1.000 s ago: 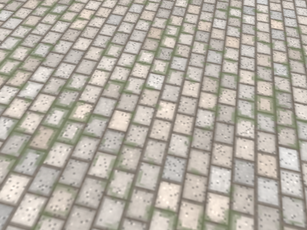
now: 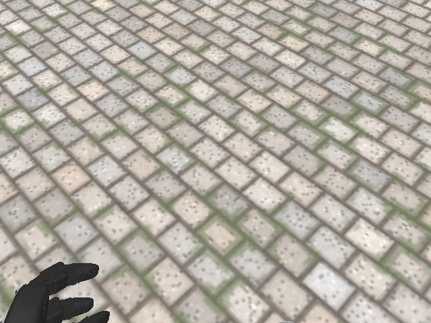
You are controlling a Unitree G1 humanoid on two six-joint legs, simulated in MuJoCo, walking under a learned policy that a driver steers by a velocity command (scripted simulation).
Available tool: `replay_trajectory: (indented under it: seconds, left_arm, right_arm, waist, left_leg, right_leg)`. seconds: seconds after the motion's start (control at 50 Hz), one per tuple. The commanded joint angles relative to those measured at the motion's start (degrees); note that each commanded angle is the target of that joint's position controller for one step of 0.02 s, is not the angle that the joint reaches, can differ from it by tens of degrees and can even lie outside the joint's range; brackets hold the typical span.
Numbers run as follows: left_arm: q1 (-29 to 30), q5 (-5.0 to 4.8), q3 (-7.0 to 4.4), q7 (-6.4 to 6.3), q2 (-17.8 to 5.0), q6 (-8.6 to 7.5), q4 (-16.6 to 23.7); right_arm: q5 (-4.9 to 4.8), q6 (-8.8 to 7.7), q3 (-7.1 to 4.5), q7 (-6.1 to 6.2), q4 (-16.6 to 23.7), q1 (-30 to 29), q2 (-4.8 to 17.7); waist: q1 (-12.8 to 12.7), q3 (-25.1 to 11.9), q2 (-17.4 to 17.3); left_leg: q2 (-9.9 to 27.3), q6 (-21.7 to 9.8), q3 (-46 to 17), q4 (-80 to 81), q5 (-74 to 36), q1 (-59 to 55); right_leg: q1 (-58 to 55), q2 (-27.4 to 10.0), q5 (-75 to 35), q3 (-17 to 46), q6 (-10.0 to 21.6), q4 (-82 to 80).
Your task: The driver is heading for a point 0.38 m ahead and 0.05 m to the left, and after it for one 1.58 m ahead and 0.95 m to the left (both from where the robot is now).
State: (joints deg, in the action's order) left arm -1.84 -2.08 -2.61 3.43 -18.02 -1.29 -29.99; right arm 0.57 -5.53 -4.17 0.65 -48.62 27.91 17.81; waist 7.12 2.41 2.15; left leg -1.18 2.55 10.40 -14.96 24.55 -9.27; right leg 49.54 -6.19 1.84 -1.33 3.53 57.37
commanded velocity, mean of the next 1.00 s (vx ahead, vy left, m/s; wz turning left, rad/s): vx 1.00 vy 0.00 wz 0.49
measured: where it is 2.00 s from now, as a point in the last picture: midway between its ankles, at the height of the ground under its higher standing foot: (81, 114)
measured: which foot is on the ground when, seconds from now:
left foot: down 0.00-0.12, up 0.14-0.56, down 0.58-1.00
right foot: up 0.00-0.10, down 0.12-0.58, up 0.60-0.96, down 0.98-1.00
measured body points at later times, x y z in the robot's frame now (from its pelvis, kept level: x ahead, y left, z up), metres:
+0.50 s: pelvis +0.46 -0.02 +0.00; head +0.47 -0.02 +0.45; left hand +0.45 +0.24 -0.13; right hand +0.66 -0.26 -0.10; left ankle +0.70 +0.12 -0.66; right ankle +0.26 -0.09 -0.72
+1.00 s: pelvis +0.93 +0.03 -0.01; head +0.95 +0.05 +0.44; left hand +1.05 +0.36 -0.03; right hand +1.11 -0.20 -0.12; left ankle +0.72 +0.05 -0.70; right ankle +1.13 -0.03 -0.72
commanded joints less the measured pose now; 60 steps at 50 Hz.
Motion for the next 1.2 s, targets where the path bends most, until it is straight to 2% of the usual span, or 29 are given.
replay_trajectory:
  seconds: [0.02,0.06,0.1,0.12,0.14,0.16,0.18,0.2,0.26,0.34,0.48,0.52,0.56,0.58,0.6,0.62,0.64,0.68,0.74,0.8,0.84,0.92,0.98,1.0,1.02,1.04,1.08,1.16,1.2]
  left_arm:
    - [7.4,-0.08,0.57,1.3,-0.2,-1.77,5.2]
    - [3.9,0.19,-1.06,1.16,-3.3,-1.75,5.1]
    - [-19.4,0.07,-4.55,-0.58,-8.8,-0.62,-0.6]
    - [-28.5,-0.02,-5.06,-1.8,-11.3,0.02,-4.9]
    - [-24.7,1.86,-4.33,-1.65,-14.5,-1.51,-3.1]
    - [-27.7,2.54,-3.78,-1.72,-8.2,-1.91,-4.4]
    - [-25.1,2.64,-3.25,-1.74,-7.6,-2.87,-5.8]
    - [-19.7,2.47,-2.71,-1.54,-6.0,-3.91,-6.6]
    - [-12.4,3.32,-1.1,-0.89,1.4,-5.62,-7.8]
    - [-11.7,3.27,-1.59,-1.55,0.1,-6.72,-10.1]
    - [-18.1,3.16,-2.02,-4.89,-5.6,-6.06,-12.9]
    - [-17.5,3.34,-2.95,-6.2,-9.5,-3.95,-12.5]
    - [-10.6,3.03,-3.85,-6.35,-12.3,-2.55,-10.4]
    - [-5.0,1.72,-3.52,-5.21,-10.8,-3.16,-9.6]
    - [-4.7,2.43,0.0,-3.24,2.9,-5.98,-6.9]
    - [-14.8,-0.19,1.92,-2.1,5.1,-8.45,-2.7]
    - [-8.1,-0.43,1.26,-1.67,-1.8,-9.78,-1.7]
    - [-6.1,0.74,0.86,-2.29,-1.9,-9.35,-1.1]
    - [-8.1,2.54,-0.02,-3.63,-3.8,-6.94,-2.4]
    - [2.4,3.77,1.13,-4.24,-0.7,-6.24,1.5]
    - [7.3,3.01,1.56,-3.9,1.9,-6.16,3.5]
    - [7.0,-0.23,-1.07,-3.71,-2.9,-6.75,3.7]
    - [-14.9,-0.8,-4.44,-4.08,-7.8,-7.47,-0.7]
    - [-27.4,-0.02,-4.71,-4.39,-11.2,-6.77,-2.8]
    - [-24.9,2.7,-4.96,-2.9,-14.8,-6.95,-3.5]
    - [-19.2,2.59,-4.0,-3.02,-7.8,-6.33,-1.1]
    - [-17.9,2.71,-3.13,-3.59,-4.8,-5.2,-3.2]
    - [-15.8,2.08,-1.65,-3.11,0.1,-5.61,-8.6]
    - [-15.9,1.79,-1.9,-3.2,-1.2,-5.63,-10.4]
  right_arm:
    - [0.02,-1.24,-1.03,0.26,3.7,-4.1,9.9]
    - [-0.24,-0.56,-1.49,0.89,2.7,-2.3,13.3]
    - [-0.8,0.13,-1.12,0.81,2.8,-6.9,14.3]
    - [-0.28,-0.21,0.34,0.84,3.9,-7.0,9.3]
    - [-1.92,-2.21,3.39,-0.4,5.9,5.0,0.6]
    - [-4.96,-3.57,1.44,-0.6,5.7,-4.7,8.3]
    - [-6.49,-3.64,1.48,-0.4,8.6,-11.2,7.4]
    - [-5.5,-3.18,1.98,0.02,9.0,-13.2,5.3]
    - [-3.89,1.31,1.28,-0.47,5.0,-5.9,2.8]
    - [-3.35,3.06,1.7,-0.77,6.7,-11.9,0.4]
    - [-2.9,0.58,1.84,-4.7,11.3,-24.0,0.8]
    - [-3.86,1.13,0.34,-5.18,11.6,-19.2,3.9]
    - [-3.93,3.76,-2.89,-4.27,7.1,1.9,10.7]
    - [-3.66,5.02,-4.26,-2.93,4.0,14.3,13.0]
    - [-2.01,5.51,-3.57,-2.78,2.3,12.7,11.9]
    - [0.46,3.01,-1.38,-3.02,6.7,2.9,9.1]
    - [-0.03,2.21,-1.31,-3.04,9.5,2.3,5.3]
    - [-0.65,0.01,-1.08,-3.59,10.6,-5.1,4.9]
    - [-1.23,-0.33,-1.03,-2.22,12.7,-11.3,5.3]
    - [-2.61,0.18,-0.75,-0.22,11.8,-10.0,4.4]
    - [-2.96,1.06,-1.4,0.38,10.9,-8.8,5.9]
    - [-3.73,1.7,-1.75,0.67,9.2,-5.8,4.8]
    - [-1.56,2.11,-1.17,-0.2,11.4,-10.2,3.0]
    - [0.55,2.02,1.27,-0.73,13.3,-8.5,-4.3]
    - [-5.31,1.3,2.29,-0.82,16.6,0.5,-4.5]
    - [-5.79,2.06,1.56,0.05,14.2,-3.5,1.2]
    - [-2.1,2.71,0.71,-0.33,15.9,-14.8,3.8]
    - [-3.63,4.21,0.73,-1.92,18.5,-17.3,0.9]
    - [-3.13,4.62,1.29,-2.45,19.7,-18.9,0.0]
  waist:
    - [-3.4,6.2,-4.2]
    - [-8.2,1.4,-10.2]
    - [-22.6,-8.6,-10.9]
    - [-23.1,-12.6,-2.1]
    - [-12.5,-27.7,14.0]
    - [-19.2,-27.6,3.9]
    - [-17.1,-14.1,0.8]
    - [-13.0,-6.0,-6.0]
    - [-5.4,-0.5,-0.6]
    - [-5.4,5.2,-0.3]
    - [-8.8,5.2,-1.2]
    - [-4.5,-0.1,3.9]
    - [7.4,-8.7,7.1]
    - [14.2,-10.9,1.9]
    - [7.0,-4.6,-24.7]
    - [-3.6,-15.9,-26.0]
    - [0.2,-14.2,-11.3]
    - [-7.6,-3.3,5.3]
    - [-11.0,1.1,3.5]
    - [-6.9,4.1,0.5]
    - [-3.6,2.7,-3.5]
    - [-2.6,-1.0,-8.2]
    - [-15.7,-14.1,-8.8]
    - [-17.5,-23.6,4.3]
    - [-9.9,-27.1,32.3]
    - [-12.4,-17.3,18.6]
    - [-13.6,-5.8,-1.1]
    - [-9.2,-0.3,2.6]
    - [-8.2,1.5,1.5]
  left_leg:
    - [13.5,-4.8,-1.4,5.3,-57.0,10.6]
    - [15.9,-5.6,-0.8,-4.2,-86.9,5.4]
    - [16.8,-7.3,-1.6,-28.8,-92.4,14.4]
    - [9.6,-6.2,-3.0,-53.6,-37.0,32.2]
    - [0.6,-6.3,-15.1,-73.6,7.6,49.4]
    - [1.8,-7.8,-21.2,-74.4,2.0,52.8]
    - [3.5,-7.7,-19.4,-71.9,-1.3,55.8]
    - [6.7,-7.3,-18.7,-66.9,-5.6,54.6]
    - [11.7,-5.5,-19.1,-62.1,-13.0,45.3]
    - [11.1,-3.7,-17.4,-53.4,-23.4,49.4]
    - [2.8,-7.5,-3.5,-25.2,-39.1,45.1]
    - [-2.0,-9.0,0.9,-25.4,-32.2,38.8]
    - [-3.0,-12.8,-2.1,-29.6,-22.5,17.0]
    - [-0.3,-15.7,-8.3,-23.7,-25.4,0.9]
    - [1.6,-20.4,-17.9,-24.9,-28.7,-7.6]
    - [12.6,-31.3,-54.0,-11.1,5.1,-13.1]
    - [13.9,-27.7,-60.2,0.1,17.2,-8.4]
    - [12.4,-24.1,-56.7,3.4,14.1,10.9]
    - [5.1,-23.3,-44.4,3.7,-0.8,26.1]
    - [-0.3,-20.9,-33.5,3.0,-11.4,36.1]
    - [-2.7,-17.5,-30.8,1.5,-10.1,39.9]
    - [-0.3,-14.3,-36.8,-6.2,-5.7,27.5]
    - [-1.2,-9.3,-33.3,-32.8,-23.8,27.3]
    - [-4.5,-8.2,-27.7,-54.1,3.5,38.9]
    - [-4.5,-6.7,-22.9,-69.8,7.7,57.5]
    - [0.7,-6.0,-20.9,-74.1,0.2,62.6]
    - [4.0,-5.9,-17.2,-71.4,-5.7,60.0]
    - [9.6,-6.6,-17.1,-64.2,-7.4,57.0]
    - [10.5,-6.1,-16.6,-62.5,-10.7,60.0]
  right_leg:
    - [-13.3,5.1,-2.6,-6.3,3.1,-11.3]
    - [-21.7,10.3,4.1,-8.5,5.5,-12.4]
    - [-51.0,10.1,1.9,-3.9,10.3,-21.0]
    - [-71.8,2.0,3.6,9.1,11.5,-20.2]
    - [-87.1,-14.8,18.4,42.8,21.3,-26.8]
    - [-80.3,-14.3,32.2,45.9,18.2,-38.2]
    - [-68.8,-13.5,30.9,38.8,15.9,-41.9]
    - [-56.9,-12.0,25.5,32.3,13.7,-43.7]
    - [-38.8,-6.4,14.7,13.8,9.1,-46.2]
    - [-32.7,-1.8,-1.7,-3.1,3.3,-50.3]
    - [-49.1,-2.4,-33.6,-12.7,-3.4,-47.8]
    - [-56.6,-4.3,-60.1,-13.1,-4.5,-37.3]
    - [-51.4,-6.5,-72.8,-11.2,-3.3,-13.8]
    - [-40.0,-1.4,-52.0,-11.6,-3.2,10.2]
    - [-14.2,13.4,28.6,-7.3,-5.2,41.0]
    - [1.3,13.7,32.6,8.8,-3.6,47.9]
    - [-0.3,10.8,25.8,11.2,0.4,40.3]
    - [-5.4,6.0,18.6,11.2,1.1,24.7]
    - [-13.3,2.7,16.3,11.1,-3.5,12.8]
    - [-20.1,3.5,6.2,6.5,-7.0,-7.7]
    - [-28.7,6.7,-3.8,3.8,-8.3,-19.6]
    - [-32.4,7.5,-5.0,8.3,-8.9,-29.3]
    - [-55.6,3.1,4.8,9.0,-4.2,-25.0]
    - [-73.8,-6.9,20.0,23.1,-2.0,-24.4]
    - [-80.0,-20.3,47.2,61.6,8.4,-40.5]
    - [-73.0,-17.5,56.4,58.5,7.5,-43.6]
    - [-58.8,-12.0,30.9,35.8,4.1,-41.7]
    - [-47.9,-7.5,12.2,16.4,2.9,-43.3]
    - [-46.6,-8.2,6.2,11.2,3.2,-44.9]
